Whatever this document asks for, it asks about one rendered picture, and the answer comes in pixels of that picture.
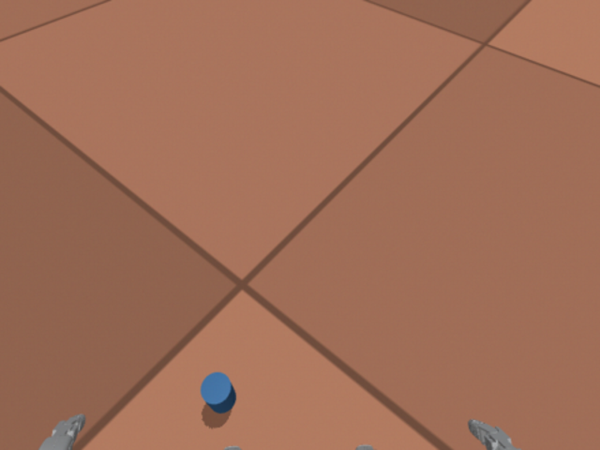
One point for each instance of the left robot hand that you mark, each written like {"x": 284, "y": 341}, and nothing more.
{"x": 64, "y": 434}

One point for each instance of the right robot hand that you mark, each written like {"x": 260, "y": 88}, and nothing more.
{"x": 492, "y": 438}

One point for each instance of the can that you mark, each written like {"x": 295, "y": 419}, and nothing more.
{"x": 217, "y": 391}

